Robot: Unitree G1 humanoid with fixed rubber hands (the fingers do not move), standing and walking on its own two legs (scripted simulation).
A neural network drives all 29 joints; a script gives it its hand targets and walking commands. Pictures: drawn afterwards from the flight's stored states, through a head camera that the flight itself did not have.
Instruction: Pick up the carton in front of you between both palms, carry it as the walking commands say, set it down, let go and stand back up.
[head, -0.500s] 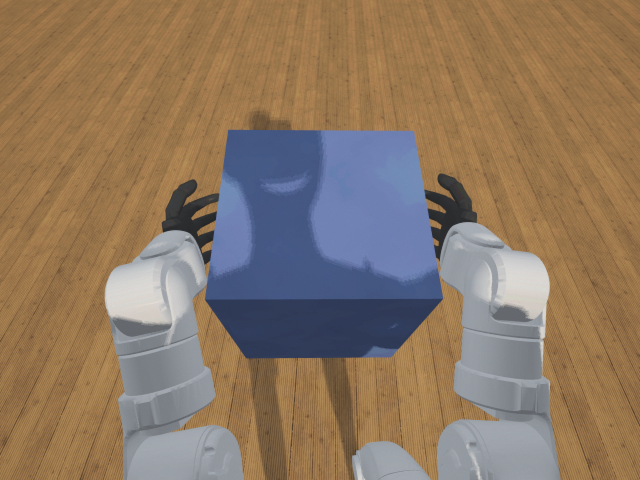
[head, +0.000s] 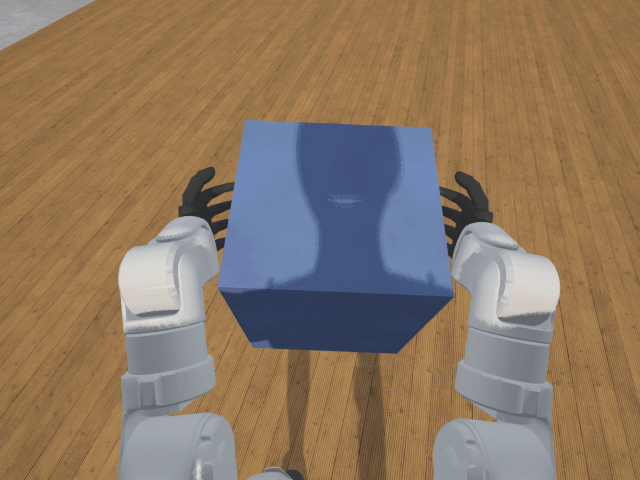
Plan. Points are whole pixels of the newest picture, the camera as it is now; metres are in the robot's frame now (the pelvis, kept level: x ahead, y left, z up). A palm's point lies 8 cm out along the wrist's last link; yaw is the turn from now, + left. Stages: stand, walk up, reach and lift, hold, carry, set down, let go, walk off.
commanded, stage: carry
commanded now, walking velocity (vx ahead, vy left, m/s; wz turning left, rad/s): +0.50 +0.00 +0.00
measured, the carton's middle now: (330, 251) +0.38 +0.02 +0.09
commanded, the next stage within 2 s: none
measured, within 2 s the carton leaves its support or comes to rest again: neither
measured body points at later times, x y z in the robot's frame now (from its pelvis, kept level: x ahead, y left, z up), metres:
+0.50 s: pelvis +0.33 +0.03 +0.00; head +0.34 +0.04 +0.45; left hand +0.62 +0.18 +0.10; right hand +0.62 -0.12 +0.10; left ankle +0.17 +0.08 -0.72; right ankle +0.44 -0.06 -0.72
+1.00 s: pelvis +0.46 +0.07 +0.00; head +0.40 +0.08 +0.45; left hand +0.72 +0.22 +0.08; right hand +0.71 -0.09 +0.08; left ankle +0.41 +0.15 -0.73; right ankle +0.44 -0.06 -0.73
